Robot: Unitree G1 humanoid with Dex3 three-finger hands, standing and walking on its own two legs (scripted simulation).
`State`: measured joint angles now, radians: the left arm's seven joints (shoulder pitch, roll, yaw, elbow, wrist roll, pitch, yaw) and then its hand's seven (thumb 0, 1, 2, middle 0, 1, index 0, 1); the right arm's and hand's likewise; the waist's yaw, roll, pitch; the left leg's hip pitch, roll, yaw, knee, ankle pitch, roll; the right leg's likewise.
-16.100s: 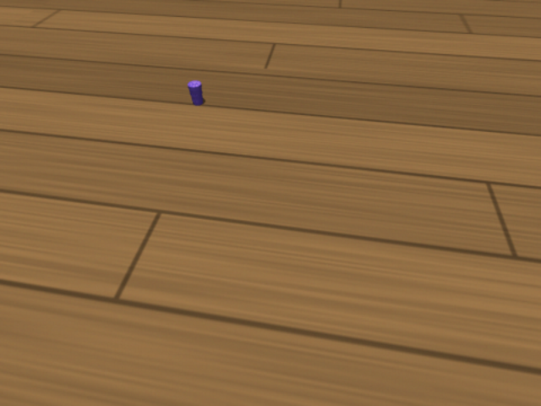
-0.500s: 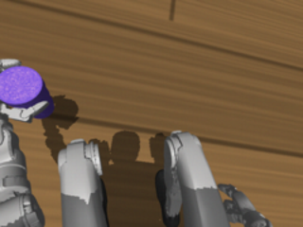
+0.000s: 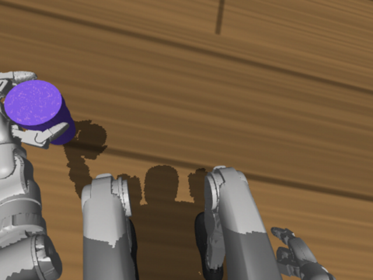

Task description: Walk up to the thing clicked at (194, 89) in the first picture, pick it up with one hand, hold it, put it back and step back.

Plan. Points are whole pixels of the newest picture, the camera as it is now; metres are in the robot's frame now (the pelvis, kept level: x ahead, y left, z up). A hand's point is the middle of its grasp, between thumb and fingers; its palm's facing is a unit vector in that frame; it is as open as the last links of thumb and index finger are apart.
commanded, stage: settle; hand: left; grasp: from the side
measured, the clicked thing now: (48, 118) +0.44 +0.28 -0.08
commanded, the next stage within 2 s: lift in 0.10 s
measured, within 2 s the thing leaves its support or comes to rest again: neither
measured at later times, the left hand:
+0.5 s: hand (34, 110) +0.43 +0.27 -0.01, palm faces +0.24 -0.97 -0.06, open 11.7 cm
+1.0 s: hand out of the picture +0.39 +0.26 +0.12, palm faces +0.26 -0.96 -0.06, open 11.7 cm
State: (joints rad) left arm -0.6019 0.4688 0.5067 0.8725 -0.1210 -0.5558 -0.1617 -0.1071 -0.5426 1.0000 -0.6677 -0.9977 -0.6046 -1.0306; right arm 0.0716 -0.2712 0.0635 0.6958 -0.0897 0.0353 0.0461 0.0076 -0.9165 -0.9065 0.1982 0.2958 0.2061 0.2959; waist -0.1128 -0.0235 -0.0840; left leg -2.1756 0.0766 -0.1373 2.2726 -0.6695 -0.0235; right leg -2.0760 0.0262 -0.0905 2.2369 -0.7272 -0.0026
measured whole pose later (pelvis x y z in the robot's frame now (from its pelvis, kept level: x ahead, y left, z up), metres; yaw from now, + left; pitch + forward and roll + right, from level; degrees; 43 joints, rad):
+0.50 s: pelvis +0.00 +0.00 +0.02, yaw +1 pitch +33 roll -5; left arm -0.55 0.42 0.48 0.80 -0.14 -0.53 -0.19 -0.11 -0.55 1.01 -0.67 -1.00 -0.61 -1.03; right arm 0.10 -0.26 0.03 0.69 -0.06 0.02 0.04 0.01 -0.94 -0.91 0.20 0.30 0.21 0.30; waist -0.11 -0.01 -0.12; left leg -2.12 0.08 -0.11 2.20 -0.66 -0.02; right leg -2.03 0.02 -0.07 2.18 -0.73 -0.01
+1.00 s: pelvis +0.02 +0.00 +0.13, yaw +3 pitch +32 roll -4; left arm -0.31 0.30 0.34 0.44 -0.17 -0.36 -0.10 -0.11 -0.56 1.01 -0.68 -0.99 -0.62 -1.02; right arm 0.10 -0.24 0.00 0.63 0.01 -0.02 -0.01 0.01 -0.94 -0.90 0.20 0.30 0.21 0.30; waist -0.04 0.01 -0.16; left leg -1.77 0.08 -0.07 1.84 -0.63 -0.02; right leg -1.69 0.01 -0.06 1.82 -0.69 0.00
